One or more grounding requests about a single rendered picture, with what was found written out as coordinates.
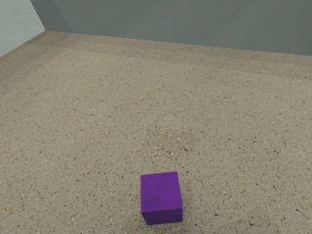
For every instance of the carton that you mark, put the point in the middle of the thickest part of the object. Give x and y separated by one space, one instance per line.
160 198

